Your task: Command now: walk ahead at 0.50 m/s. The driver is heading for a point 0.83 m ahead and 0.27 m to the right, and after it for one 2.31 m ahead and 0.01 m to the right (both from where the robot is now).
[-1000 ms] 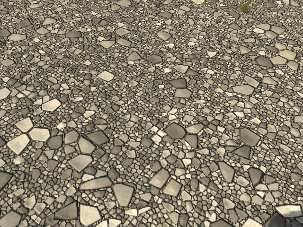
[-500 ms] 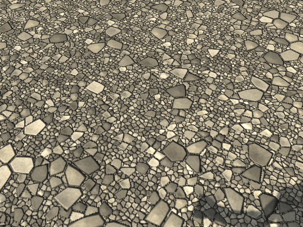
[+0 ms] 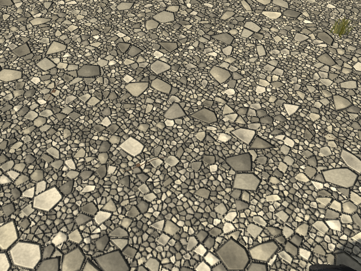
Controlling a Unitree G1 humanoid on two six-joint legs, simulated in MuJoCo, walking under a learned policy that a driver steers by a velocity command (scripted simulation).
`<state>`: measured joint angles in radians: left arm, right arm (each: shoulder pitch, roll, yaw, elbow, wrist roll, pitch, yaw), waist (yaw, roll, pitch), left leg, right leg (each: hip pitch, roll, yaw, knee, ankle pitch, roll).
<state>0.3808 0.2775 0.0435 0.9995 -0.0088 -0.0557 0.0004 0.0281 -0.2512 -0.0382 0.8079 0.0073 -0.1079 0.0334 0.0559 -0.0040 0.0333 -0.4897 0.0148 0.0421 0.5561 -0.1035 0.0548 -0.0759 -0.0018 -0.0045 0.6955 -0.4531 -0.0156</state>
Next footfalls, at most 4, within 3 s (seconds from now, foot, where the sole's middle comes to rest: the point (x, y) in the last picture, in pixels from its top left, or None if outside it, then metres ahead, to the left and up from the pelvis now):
0.50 right None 0.45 -0.14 -0.76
1.00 left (204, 189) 0.78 -0.04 -0.76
1.48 right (288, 178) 0.86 -0.39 -0.76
1.94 left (245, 119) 1.18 -0.23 -0.76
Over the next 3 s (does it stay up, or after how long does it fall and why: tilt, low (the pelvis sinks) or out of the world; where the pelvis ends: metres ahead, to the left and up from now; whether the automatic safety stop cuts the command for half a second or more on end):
stays up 1.25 -0.21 0.01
